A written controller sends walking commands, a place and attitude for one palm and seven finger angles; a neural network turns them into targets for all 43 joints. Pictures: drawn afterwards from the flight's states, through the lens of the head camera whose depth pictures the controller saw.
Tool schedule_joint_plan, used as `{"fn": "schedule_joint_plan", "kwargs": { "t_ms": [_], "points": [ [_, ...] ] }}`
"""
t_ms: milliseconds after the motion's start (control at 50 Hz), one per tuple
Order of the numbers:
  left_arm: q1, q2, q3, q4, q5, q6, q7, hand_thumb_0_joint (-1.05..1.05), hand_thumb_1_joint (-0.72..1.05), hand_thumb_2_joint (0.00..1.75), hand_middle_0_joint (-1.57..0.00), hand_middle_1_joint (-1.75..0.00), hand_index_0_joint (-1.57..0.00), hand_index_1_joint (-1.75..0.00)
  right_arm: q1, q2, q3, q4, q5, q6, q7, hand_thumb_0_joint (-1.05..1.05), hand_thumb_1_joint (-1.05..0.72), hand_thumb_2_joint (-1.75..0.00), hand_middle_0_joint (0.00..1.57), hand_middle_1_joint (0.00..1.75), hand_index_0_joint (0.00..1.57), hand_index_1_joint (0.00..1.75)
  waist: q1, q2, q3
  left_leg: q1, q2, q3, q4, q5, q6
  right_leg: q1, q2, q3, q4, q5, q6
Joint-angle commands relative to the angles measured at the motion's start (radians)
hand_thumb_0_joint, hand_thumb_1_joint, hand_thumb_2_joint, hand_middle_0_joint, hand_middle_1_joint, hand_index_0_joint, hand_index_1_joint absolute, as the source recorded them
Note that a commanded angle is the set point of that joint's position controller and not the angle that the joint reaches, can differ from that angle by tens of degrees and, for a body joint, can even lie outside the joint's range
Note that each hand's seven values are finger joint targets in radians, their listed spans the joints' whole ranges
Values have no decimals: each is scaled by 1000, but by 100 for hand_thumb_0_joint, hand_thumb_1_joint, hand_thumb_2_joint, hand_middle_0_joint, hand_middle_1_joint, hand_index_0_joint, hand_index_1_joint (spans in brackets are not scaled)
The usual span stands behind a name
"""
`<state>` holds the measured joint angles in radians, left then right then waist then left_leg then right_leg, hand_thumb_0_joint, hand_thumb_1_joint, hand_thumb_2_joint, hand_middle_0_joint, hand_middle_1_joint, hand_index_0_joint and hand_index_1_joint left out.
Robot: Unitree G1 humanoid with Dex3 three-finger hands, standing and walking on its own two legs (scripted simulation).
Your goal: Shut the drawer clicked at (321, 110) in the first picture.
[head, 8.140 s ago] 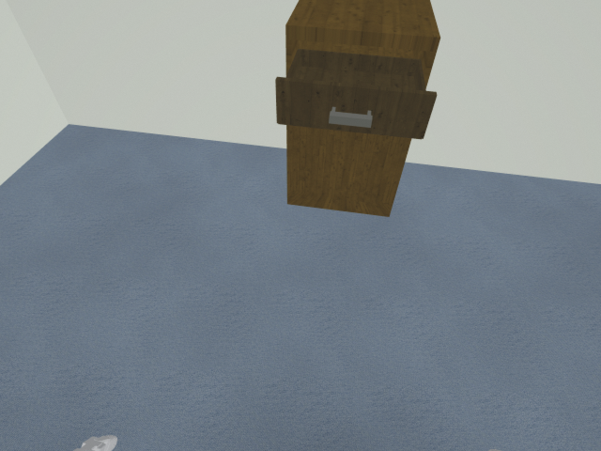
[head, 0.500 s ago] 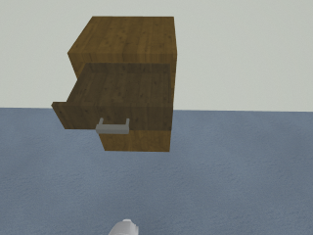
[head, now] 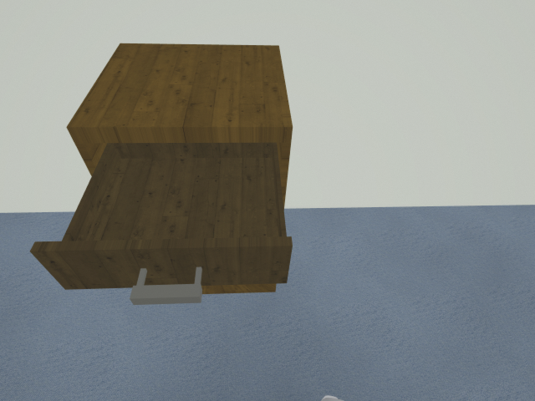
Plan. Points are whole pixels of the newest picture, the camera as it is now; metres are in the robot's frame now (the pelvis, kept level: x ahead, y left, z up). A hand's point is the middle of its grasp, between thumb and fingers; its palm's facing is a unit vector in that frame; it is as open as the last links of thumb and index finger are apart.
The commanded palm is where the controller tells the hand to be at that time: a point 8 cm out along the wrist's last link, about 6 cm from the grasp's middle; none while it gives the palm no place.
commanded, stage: come to a stop and stand still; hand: left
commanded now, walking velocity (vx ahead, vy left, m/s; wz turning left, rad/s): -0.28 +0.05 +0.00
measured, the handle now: (169, 283) +0.33 +0.20 -0.07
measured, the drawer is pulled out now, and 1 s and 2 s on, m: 0.29 0.29 0.29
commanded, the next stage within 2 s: look again from close up in 1.38 s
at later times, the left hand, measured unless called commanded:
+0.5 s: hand out of the picture +0.07 +0.20 -0.19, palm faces +0.06 -0.97 -0.23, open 7.3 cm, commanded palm none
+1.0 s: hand out of the picture -0.03 +0.14 -0.17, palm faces +0.03 -0.98 -0.19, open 7.4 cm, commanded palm none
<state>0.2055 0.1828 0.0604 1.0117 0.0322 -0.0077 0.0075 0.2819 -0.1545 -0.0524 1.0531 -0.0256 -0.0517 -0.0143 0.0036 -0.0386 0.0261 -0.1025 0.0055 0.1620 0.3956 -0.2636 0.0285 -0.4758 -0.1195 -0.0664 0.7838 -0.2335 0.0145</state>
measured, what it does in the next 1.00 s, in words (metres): steps on the spot: right foot, then left foot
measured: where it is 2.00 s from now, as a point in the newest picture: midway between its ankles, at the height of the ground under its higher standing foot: outside the picture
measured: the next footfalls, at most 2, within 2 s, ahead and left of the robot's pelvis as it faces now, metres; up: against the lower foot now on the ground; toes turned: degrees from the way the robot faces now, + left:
right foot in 0.08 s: +0.14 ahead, -0.14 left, +0.00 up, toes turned -7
left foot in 0.48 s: +0.04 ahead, +0.10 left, +0.00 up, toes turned +0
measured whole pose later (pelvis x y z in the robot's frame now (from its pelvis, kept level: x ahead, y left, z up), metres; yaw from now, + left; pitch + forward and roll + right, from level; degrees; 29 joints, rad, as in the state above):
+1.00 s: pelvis +0.00 -0.02 +0.00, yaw +0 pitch +0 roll +1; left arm 0.33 0.11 0.00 1.16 0.01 -0.01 0.03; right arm 0.32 -0.14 -0.02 1.15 -0.01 0.01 -0.03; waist -0.01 0.03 0.02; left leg -0.21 0.05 0.02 0.44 -0.23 -0.03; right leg -0.13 0.03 -0.05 0.44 -0.31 -0.05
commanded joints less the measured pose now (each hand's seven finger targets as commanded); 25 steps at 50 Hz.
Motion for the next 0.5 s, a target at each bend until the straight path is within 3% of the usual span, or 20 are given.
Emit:
{"fn": "schedule_joint_plan", "kwargs": {
  "t_ms": [0, 20, 40, 60, 80, 100, 120, 140, 160, 180, 220, 260, 300, 360, 400, 420, 440, 460, 480],
  "points": [
    [63, 10, -3, -23, -4, -12, -8, 0, 90, 90, -20, -30, -20, -30, 34, -127, -24, -24, -5, 2, -8, 0, -90, -90, 20, 30, 20, 30, 6, 164, 73, -108, 257, -152, -81, 280, 127, 146, 45, -32, -165, 25, -3],
    [103, 16, -3, -5, -4, -19, -3, 0, 90, 90, -20, -30, -20, -30, 38, -113, -17, -15, -3, 7, -10, 0, -90, -90, 20, 30, 20, 30, 25, 123, 46, -112, 221, -125, -4, 297, 91, 238, 59, -41, -263, 94, -2],
    [148, 48, -1, 14, -5, -32, 4, 0, 90, 90, -20, -30, -20, -30, 48, -83, -6, -5, 4, 7, -10, 0, -90, -90, 20, 30, 20, 30, 47, 33, 14, -142, 164, -100, 84, 267, 41, 348, 32, 6, -359, 264, 3],
    [187, 110, 4, 30, -3, -46, 15, 0, 90, 90, -20, -30, -20, -30, 79, -43, 5, -2, 13, 7, -8, 0, -90, -90, 20, 30, 20, 30, 46, -102, -65, -228, 94, -67, 182, 66, -14, 482, -114, 190, -345, 599, -39],
    [185, 167, 5, 34, -12, -48, 19, 0, 90, 90, -20, -30, -20, -30, 133, -34, 5, 4, 23, 21, -10, 0, -90, -90, 20, 30, 20, 30, 15, -171, -122, -210, 39, -56, 266, -241, -48, 489, -260, 268, -378, 845, -132],
    [153, 177, 1, 21, -14, -39, 19, 0, 90, 90, -20, -30, -20, -30, 146, -45, -2, 14, 26, 34, -15, 0, -90, -90, 20, 30, 20, 30, 6, -80, -125, -169, 40, -93, 329, -321, -47, 438, -281, 224, -378, 946, -182],
    [114, 173, 7, 18, -14, -38, 27, 0, 90, 90, -20, -30, -20, -30, 133, -32, -2, 19, 29, 49, -17, 0, -90, -90, 20, 30, 20, 30, 7, -175, -144, -188, 48, -99, 403, -332, -55, 435, -261, 233, -366, 1014, -206],
    [93, 159, 7, 14, -15, -31, 37, 0, 90, 90, -20, -30, -20, -30, 121, -51, -6, 20, 30, 61, -23, 0, -90, -90, 20, 30, 20, 30, 12, -199, -141, -203, 45, -125, 453, -344, -58, 432, -267, 233, -359, 1055, -225],
    [65, 154, 8, 8, -14, -24, 45, 0, 90, 90, -20, -30, -20, -30, 107, -57, -5, 23, 30, 67, -25, 0, -90, -90, 20, 30, 20, 30, 15, -186, -122, -234, 48, -153, 503, -332, -59, 426, -275, 220, -359, 1032, -238],
    [47, 151, 12, 2, -10, -16, 49, 0, 90, 90, -20, -30, -20, -30, 92, -55, -6, 23, 30, 72, -25, 0, -90, -90, 20, 30, 20, 30, 19, -129, -117, -251, 43, -162, 540, -317, -61, 416, -272, 204, -363, 987, -245],
    [23, 160, 20, -12, -5, -2, 51, 0, 90, 90, -20, -30, -20, -30, 72, -47, -9, 15, 24, 88, -20, 0, -90, -90, 20, 30, 20, 30, 17, -64, -92, -257, 26, -161, 581, -288, -67, 353, -259, 184, -385, 867, -237],
    [0, 162, 32, -28, -1, 8, 54, 0, 90, 90, -20, -30, -20, -30, 68, -37, -14, 4, 20, 98, -14, 0, -90, -90, 20, 30, 20, 30, 16, -58, -81, -252, 19, -156, 576, -253, -73, 303, -249, 163, -407, 746, -231],
    [-20, 167, 34, -38, 2, 14, 53, 0, 90, 90, -20, -30, -20, -30, 68, -37, -16, -6, 18, 102, -10, 0, -90, -90, 20, 30, 20, 30, 11, -97, -79, -239, 18, -151, 548, -228, -74, 271, -234, 156, -428, 605, -221],
    [-39, 166, 36, -50, 7, 22, 49, 0, 90, 90, -20, -30, -20, -30, 90, -33, -15, -16, 18, 93, -4, 0, -90, -90, 20, 30, 20, 30, 0, -143, -95, -191, 18, -133, 415, -180, -70, 241, -200, 155, -443, 362, -195],
    [-42, 155, 32, -46, 4, 29, 44, 0, 90, 90, -20, -30, -20, -30, 121, -27, -11, -8, 17, 80, -4, 0, -90, -90, 20, 30, 20, 30, -17, -129, -90, -94, 4, -107, 223, -75, -59, 181, -155, 155, -427, 141, -151],
    [-46, 140, 29, -44, -3, 33, 41, 0, 90, 90, -20, -30, -20, -30, 159, -25, -8, 6, 18, 71, -4, 0, -90, -90, 20, 30, 20, 30, -36, -126, -91, -8, 5, -103, 78, 15, -55, 127, -121, 134, -392, 2, -113],
    [-33, 103, 14, -41, -10, 37, 36, 0, 90, 90, -20, -30, -20, -30, 156, -52, -10, 9, 17, 62, -5, 0, -90, -90, 20, 30, 20, 30, -34, -2, -65, 30, 50, -169, -25, -12, -46, 42, -51, 100, -312, -157, -68],
    [-18, 37, 3, -53, -22, 44, 32, 0, 90, 90, -20, -30, -20, -30, 134, -120, -20, -15, 5, 50, -7, 0, -90, -90, 20, 30, 20, 30, -35, 268, -5, -102, 230, -434, -200, -175, 4, -14, 60, 40, -152, -232, -10],
    [-31, 29, 1, -53, -19, 46, 33, 0, 90, 90, -20, -30, -20, -30, 50, -154, -16, -53, -4, 52, -14, 0, -90, -90, 20, 30, 20, 30, -22, 321, 80, -293, 324, -548, -306, -284, 60, 33, 102, 60, -40, -234, 0]
  ]
}}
